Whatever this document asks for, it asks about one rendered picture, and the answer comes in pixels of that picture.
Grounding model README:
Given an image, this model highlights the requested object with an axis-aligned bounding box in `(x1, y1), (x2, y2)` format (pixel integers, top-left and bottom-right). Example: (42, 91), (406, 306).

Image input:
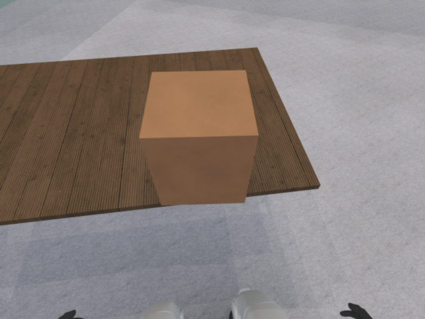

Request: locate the left robot thigh
(141, 301), (184, 319)

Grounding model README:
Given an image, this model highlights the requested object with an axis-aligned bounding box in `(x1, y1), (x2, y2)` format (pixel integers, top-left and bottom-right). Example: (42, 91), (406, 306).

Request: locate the table
(0, 47), (321, 225)

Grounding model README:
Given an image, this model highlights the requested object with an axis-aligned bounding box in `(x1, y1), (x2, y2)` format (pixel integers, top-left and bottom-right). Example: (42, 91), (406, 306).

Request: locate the robot thigh
(231, 290), (289, 319)
(141, 301), (184, 319)

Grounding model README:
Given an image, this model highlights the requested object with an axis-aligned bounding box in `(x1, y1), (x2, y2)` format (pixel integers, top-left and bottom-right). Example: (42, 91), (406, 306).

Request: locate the right robot thigh
(231, 290), (289, 319)

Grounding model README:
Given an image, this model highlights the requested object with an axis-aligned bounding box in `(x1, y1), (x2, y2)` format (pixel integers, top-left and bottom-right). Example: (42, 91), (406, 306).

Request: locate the carton
(139, 70), (259, 205)

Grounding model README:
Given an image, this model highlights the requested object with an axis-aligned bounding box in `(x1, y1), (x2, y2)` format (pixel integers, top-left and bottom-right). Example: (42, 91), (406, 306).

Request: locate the right robot hand
(340, 303), (372, 319)

